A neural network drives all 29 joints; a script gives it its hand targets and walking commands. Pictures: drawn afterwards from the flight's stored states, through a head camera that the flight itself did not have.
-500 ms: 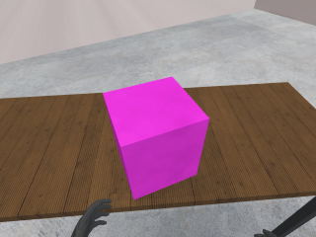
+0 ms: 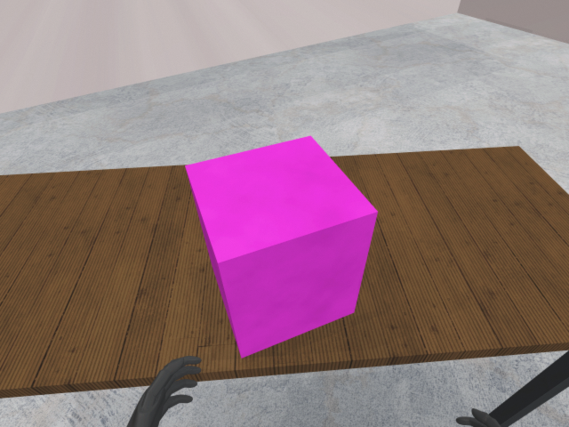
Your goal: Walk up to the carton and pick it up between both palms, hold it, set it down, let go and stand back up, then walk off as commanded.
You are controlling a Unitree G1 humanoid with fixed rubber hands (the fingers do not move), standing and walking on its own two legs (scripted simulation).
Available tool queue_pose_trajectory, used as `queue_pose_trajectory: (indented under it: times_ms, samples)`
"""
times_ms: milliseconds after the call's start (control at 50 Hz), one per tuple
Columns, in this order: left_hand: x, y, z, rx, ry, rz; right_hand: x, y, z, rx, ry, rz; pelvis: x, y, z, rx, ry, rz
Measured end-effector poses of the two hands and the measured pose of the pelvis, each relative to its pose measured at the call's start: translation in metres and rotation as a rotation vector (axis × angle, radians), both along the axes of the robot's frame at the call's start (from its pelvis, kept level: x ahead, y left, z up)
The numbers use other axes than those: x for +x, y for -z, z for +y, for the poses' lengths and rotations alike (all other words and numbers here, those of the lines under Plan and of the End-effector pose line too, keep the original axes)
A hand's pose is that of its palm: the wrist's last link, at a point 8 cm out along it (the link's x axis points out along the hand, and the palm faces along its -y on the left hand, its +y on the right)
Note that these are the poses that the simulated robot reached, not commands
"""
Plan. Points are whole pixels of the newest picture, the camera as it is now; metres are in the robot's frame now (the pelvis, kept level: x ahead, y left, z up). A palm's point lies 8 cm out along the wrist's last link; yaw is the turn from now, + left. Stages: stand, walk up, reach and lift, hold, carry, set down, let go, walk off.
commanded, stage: stand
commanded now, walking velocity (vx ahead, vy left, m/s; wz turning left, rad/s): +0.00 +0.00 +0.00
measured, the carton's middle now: (276, 245) +0.41 +0.05 +0.04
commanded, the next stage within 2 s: walk off in 0.50 s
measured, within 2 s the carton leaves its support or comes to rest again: neither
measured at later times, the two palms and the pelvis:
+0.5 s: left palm (147, 422) +0.17 +0.21 -0.02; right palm out of the picture +0.13 -0.26 -0.08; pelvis +0.00 +0.00 +0.00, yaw +0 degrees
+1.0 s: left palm (140, 425) +0.17 +0.22 -0.03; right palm out of the picture +0.07 -0.28 -0.08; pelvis -0.04 +0.03 -0.01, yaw +1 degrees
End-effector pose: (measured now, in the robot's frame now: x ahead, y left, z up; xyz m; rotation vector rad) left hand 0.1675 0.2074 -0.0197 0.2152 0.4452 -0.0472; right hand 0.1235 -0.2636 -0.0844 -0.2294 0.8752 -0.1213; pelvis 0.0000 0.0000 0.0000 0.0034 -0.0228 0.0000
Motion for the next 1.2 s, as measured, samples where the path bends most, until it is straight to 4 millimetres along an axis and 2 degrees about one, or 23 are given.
queue_pose_trajectory:
  times_ms: [700, 760, 860, 920, 1000, 1080, 1140, 1200]
  samples:
    - [0.0, 0.0, 0.0, 0.0, 0.001, -0.001, 0.004, -0.001, 0.001, -0.001, -0.003, -0.009, -0.001, 0.0, 0.0, -0.001, 0.0, -0.002]
    - [0.0, 0.001, 0.002, 0.006, 0.017, -0.006, 0.002, -0.001, -0.004, -0.026, -0.016, -0.005, -0.007, 0.002, 0.001, 0.001, -0.001, -0.017]
    - [-0.001, 0.003, 0.003, 0.003, 0.04, -0.031, -0.015, -0.001, -0.023, -0.105, -0.018, 0.033, -0.021, 0.009, 0.006, 0.0, -0.003, -0.041]
    - [-0.001, 0.004, 0.006, -0.008, 0.062, -0.042, -0.03, -0.003, -0.027, -0.147, -0.006, 0.064, -0.027, 0.011, 0.014, -0.004, -0.003, -0.044]
    - [-0.002, 0.007, 0.011, -0.036, 0.101, -0.068, -0.052, -0.004, -0.016, -0.177, -0.008, 0.107, -0.041, 0.013, 0.029, -0.022, -0.008, -0.006]
    - [-0.006, 0.012, 0.016, -0.065, 0.12, -0.107, -0.079, 0.0, -0.001, -0.194, -0.025, 0.142, -0.067, 0.019, 0.041, -0.031, -0.018, -0.002]
    - [-0.021, 0.025, 0.036, -0.024, 0.025, 0.002, -0.096, -0.012, 0.002, -0.2, -0.011, 0.107, -0.084, 0.014, 0.044, -0.037, -0.016, -0.014]
    - [-0.055, 0.052, 0.07, 0.044, -0.085, 0.175, -0.108, -0.023, -0.001, -0.21, 0.01, 0.065, -0.101, 0.012, 0.044, -0.038, -0.016, -0.025]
